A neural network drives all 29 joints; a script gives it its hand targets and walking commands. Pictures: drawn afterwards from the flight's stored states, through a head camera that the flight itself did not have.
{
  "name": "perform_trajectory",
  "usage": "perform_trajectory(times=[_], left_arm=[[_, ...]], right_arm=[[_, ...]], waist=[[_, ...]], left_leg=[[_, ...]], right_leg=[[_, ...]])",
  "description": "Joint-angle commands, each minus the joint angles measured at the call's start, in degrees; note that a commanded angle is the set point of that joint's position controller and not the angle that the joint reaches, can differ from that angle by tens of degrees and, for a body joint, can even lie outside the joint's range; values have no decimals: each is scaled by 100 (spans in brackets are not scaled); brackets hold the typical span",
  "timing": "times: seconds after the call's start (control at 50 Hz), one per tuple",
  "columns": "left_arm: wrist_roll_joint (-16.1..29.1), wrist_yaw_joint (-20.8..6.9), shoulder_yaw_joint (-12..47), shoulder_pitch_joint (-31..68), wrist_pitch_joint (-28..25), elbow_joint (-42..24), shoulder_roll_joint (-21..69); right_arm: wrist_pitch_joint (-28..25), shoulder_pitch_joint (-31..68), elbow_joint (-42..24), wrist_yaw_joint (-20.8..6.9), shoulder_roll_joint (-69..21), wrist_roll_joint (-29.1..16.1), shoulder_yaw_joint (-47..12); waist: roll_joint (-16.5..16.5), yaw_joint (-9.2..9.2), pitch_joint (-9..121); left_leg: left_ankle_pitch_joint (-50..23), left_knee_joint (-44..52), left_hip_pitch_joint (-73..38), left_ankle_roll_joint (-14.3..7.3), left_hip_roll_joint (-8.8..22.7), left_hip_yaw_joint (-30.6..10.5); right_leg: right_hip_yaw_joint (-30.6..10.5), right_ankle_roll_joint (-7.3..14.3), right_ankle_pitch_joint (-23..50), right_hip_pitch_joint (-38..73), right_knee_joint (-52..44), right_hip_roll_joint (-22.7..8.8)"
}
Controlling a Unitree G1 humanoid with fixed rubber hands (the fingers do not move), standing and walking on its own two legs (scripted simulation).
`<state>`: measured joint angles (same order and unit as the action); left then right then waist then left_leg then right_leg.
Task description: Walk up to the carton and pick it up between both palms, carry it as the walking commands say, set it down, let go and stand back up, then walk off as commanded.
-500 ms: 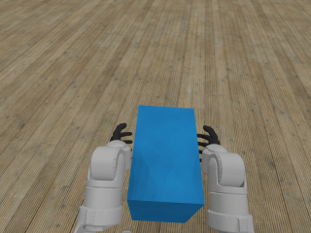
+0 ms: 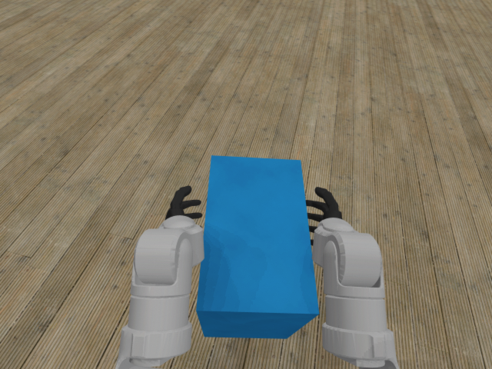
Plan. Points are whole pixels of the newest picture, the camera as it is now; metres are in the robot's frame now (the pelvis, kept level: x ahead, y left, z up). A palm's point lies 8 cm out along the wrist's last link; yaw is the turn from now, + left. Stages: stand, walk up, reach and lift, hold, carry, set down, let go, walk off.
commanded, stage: carry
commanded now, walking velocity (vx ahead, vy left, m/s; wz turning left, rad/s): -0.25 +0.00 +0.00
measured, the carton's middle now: (250, 251) +0.33 +0.03 +0.00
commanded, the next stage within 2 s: none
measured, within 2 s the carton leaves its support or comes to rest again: neither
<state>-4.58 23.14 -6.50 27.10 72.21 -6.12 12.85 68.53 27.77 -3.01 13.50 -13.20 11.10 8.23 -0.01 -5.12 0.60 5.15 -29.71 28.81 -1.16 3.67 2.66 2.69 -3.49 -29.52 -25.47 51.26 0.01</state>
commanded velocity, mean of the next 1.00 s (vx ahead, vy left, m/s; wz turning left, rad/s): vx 0.12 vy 0.00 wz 0.00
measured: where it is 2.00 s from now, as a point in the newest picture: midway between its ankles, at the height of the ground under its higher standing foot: outside the picture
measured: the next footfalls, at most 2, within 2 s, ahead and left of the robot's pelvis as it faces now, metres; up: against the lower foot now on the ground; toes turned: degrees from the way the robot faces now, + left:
right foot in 0.08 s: -0.03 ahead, -0.13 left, +0.00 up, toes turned -4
left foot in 0.38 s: -0.11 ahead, +0.12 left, +0.00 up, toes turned +4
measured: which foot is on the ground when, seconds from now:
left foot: down 0.00-0.10, up 0.12-0.36, down 0.38-1.00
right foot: up 0.00-0.06, down 0.08-0.82, up 0.84-1.00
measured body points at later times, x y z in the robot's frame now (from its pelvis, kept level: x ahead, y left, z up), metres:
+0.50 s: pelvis -0.17 +0.00 +0.00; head -0.18 +0.01 +0.45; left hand +0.14 +0.13 +0.07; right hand +0.15 -0.10 +0.09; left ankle -0.15 +0.12 -0.73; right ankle -0.08 -0.13 -0.73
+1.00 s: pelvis -0.22 -0.02 +0.02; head -0.24 -0.02 +0.47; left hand +0.10 +0.09 +0.10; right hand +0.10 -0.15 +0.11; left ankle -0.19 +0.10 -0.73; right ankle -0.21 -0.14 -0.70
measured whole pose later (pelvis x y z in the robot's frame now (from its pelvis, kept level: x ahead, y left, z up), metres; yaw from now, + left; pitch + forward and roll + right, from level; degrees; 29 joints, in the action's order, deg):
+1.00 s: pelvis -0.22 -0.02 +0.02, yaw -2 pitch +4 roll -1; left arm -10.0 16.8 -9.9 27.7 73.3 3.6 13.0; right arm 72.0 29.9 4.9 22.1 -14.0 7.2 9.5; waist 1.7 0.8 7.1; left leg 7.8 -21.6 17.4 -0.7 4.5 6.3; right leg 4.2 -0.9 -20.2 -23.5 37.9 -0.8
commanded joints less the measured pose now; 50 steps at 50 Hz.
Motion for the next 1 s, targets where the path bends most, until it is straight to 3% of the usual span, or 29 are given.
perform_trajectory(times=[0.0, 0.04, 0.06, 0.08, 0.1, 0.12, 0.14, 0.16, 0.2, 0.28, 0.32, 0.34, 0.36, 0.38, 0.4, 0.46, 0.52, 0.62, 0.66, 0.7, 0.72, 0.76, 0.78, 0.8, 0.82, 0.84, 0.9, 0.92, 0.98], left_arm=[[2461, -2684, 3382, 2857, -92, 88, 6151], [2332, -2741, 3266, 2585, -91, 291, 6175], [2285, -2780, 3191, 2584, -94, 319, 6156], [2171, -2807, 3213, 2528, -182, 471, 6206], [2275, -2818, 3182, 2846, -253, 118, 6284], [2345, -2825, 3102, 2940, -243, -56, 6288], [2279, -2812, 3047, 3022, -253, -195, 6204], [2177, -2791, 3006, 3026, -267, -266, 6084], [1956, -2742, 2805, 2929, -327, -319, 5977], [1632, -2602, 2565, 2534, -384, 5, 5686], [1583, -2582, 2574, 2511, -379, 260, 5680], [1602, -2579, 2616, 2512, -386, 408, 5767], [1637, -2584, 2699, 2568, -407, 552, 5873], [1711, -2614, 2776, 2800, -405, 458, 5997], [1816, -2655, 2943, 3226, -415, 191, 6041], [2391, -2767, 3325, 3983, -402, -257, 6235], [2574, -2783, 3288, 3984, -253, -110, 6241], [2489, -2854, 2939, 3555, -56, 580, 6205], [2419, -2893, 2789, 3597, -30, 676, 6130], [2340, -2936, 2635, 3574, -10, 783, 6083], [2286, -2958, 2518, 3488, -15, 882, 5970], [2216, -2961, 2442, 3585, -38, 825, 5895], [2177, -2927, 2473, 3675, -58, 708, 5927], [2112, -2881, 2484, 3746, -73, 638, 5977], [2078, -2856, 2581, 3971, -89, 508, 6029], [2039, -2814, 2651, 4079, -124, 445, 6058], [2066, -2654, 2632, 3908, -204, 418, 6068], [2040, -2617, 2592, 3865, -205, 448, 6022], [1993, -2573, 2697, 3647, -188, 456, 5930]], right_arm=[[37, 1885, -159, -1619, -5908, -2219, -2941], [56, 1935, -123, -1642, -6058, -2326, -3140], [59, 1977, -67, -1655, -6149, -2408, -3257], [66, 2244, -245, -1700, -6144, -2522, -3335], [48, 2546, -391, -1715, -6340, -2671, -3416], [9, 2766, -410, -1712, -6554, -2791, -3581], [-9, 2863, -371, -1729, -6663, -2918, -3659], [-3, 2871, -351, -1766, -6656, -3025, -3680], [61, 2992, -408, -1809, -6590, -3234, -3737], [205, 2785, 137, -1819, -6334, -3245, -3536], [237, 2552, 557, -1844, -6329, -3091, -3358], [242, 2469, 726, -1865, -6308, -2994, -3232], [246, 2436, 860, -1895, -6249, -2909, -3119], [166, 2418, 1048, -1914, -6278, -2826, -3116], [124, 2494, 1045, -1928, -6368, -2803, -3055], [58, 2837, 467, -1878, -6467, -2760, -2953], [71, 2688, 403, -1738, -6329, -2574, -2796], [150, 2740, 462, -1704, -6212, -2499, -2844], [157, 2883, 477, -1713, -6287, -2540, -2891], [149, 3063, 457, -1692, -6379, -2598, -2955], [141, 3105, 475, -1671, -6403, -2615, -2991], [131, 3253, 377, -1654, -6472, -2717, -3102], [133, 3330, 320, -1660, -6505, -2798, -3136], [128, 3275, 400, -1666, -6513, -2849, -3162], [108, 3215, 502, -1688, -6614, -2820, -3158], [152, 3481, 477, -1747, -6602, -2852, -3066], [218, 3632, 522, -1815, -6450, -3072, -2911], [240, 3576, 614, -1818, -6372, -3065, -2852], [271, 2968, 900, -1805, -6254, -2806, -2686]], waist=[[1274, 589, 2734], [1049, 519, 2751], [662, 560, 2742], [-1074, 500, 2527], [-1839, 420, 2091], [-1345, 387, 1974], [-854, 447, 1969], [-761, 489, 1953], [-959, 494, 2075], [-1204, 322, 2330], [-1108, 396, 2426], [-974, 408, 2561], [-576, 427, 2661], [627, 436, 2394], [996, 439, 2266], [720, 477, 1986], [919, 473, 1923], [598, 399, 1812], [-164, 415, 1660], [-1380, 429, 1967], [-1691, 443, 2086], [-1671, 521, 2174], [-1364, 555, 2107], [-353, 637, 2015], [1556, 696, 1732], [1530, 496, 1562], [578, 406, 2000], [570, 449, 2092], [1028, 534, 2199]], left_leg=[[-811, 889, -2621, -728, 1406, -1357], [-778, 788, -2181, -402, 1106, -1046], [-294, 570, -1557, -152, 835, -850], [1003, 33, -225, 321, 77, -15], [2464, -1274, 245, 369, -103, 205], [2549, -2413, 215, 343, -227, -64], [2230, -3003, 131, 350, -257, -200], [1811, -3208, 157, 360, -184, -215], [1719, -2828, 285, 505, -169, 4], [2353, -1325, -138, 484, -329, 161], [1459, 134, -813, 422, -367, 268], [1005, 632, -1494, 374, -138, 49], [708, 925, -2164, 306, 329, -501], [-864, 609, -2217, -136, 1199, -1319], [-1093, 560, -1748, -270, 1274, -1188], [1905, 927, -709, -134, 787, -753], [3201, 1083, -439, -132, 683, -633], [3612, 717, -348, -117, 616, -356], [3270, 13, -603, -9, 199, 62], [2038, -1486, -1626, 35, -527, 630], [2034, -1684, -1752, 20, -640, 646], [2200, -987, -1752, -40, -737, 772], [2401, -113, -1894, -78, -596, 732], [3302, 1013, -1927, -247, -61, 4], [4726, 2108, -1179, -697, 1413, -2408], [4905, 2728, -852, -967, 1944, -2886], [2569, 2290, -1791, -398, 1273, -1395], [2160, 2090, -1961, -356, 1073, -951], [2119, 1668, -2420, -535, 993, -690]], right_leg=[[29, 124, 28, 180, -1313, 97], [73, 184, 1015, 1259, -2861, -15], [-364, 179, 1150, 1962, -3246, -410], [-1777, 717, 1249, 2041, -3160, -1674], [-2267, 1259, 2148, 1256, -3267, -2461], [-2059, 1436, 2604, 949, -3356, -2451], [-1468, 1271, 2485, 759, -3276, -2089], [-968, 1002, 2486, 804, -3132, -1731], [-467, 839, 2787, 1236, -2843, -1307], [-964, 1124, 3683, 1816, -2454, -1548], [-958, 1028, 3970, 1848, -2273, -1480], [-866, 831, 3963, 1602, -2073, -1341], [-757, 600, 3301, 1095, -1802, -1175], [-314, 272, 2150, 242, -1854, -594], [-249, 247, 1052, 531, -1934, -550], [-122, 336, 1642, 1073, -1930, -416], [34, 348, 1373, 1034, -1865, -235], [-130, 343, 1073, 717, -1891, -216], [-801, 383, 164, 156, -2783, -580], [-1516, 363, -928, -539, -4003, -1051], [-1362, 370, -1082, -486, -4176, -1104], [-867, 368, -957, -126, -3990, -954], [-544, 293, -882, 33, -3644, -845], [94, -51, -591, -66, -2778, -401], [487, -5, 227, -339, -451, 28], [-36, 109, 995, -533, 367, -261], [36, 203, 1275, -492, 17, -289], [141, 226, 1032, -262, -617, -157], [415, 348, 769, 606, -2678, 175]])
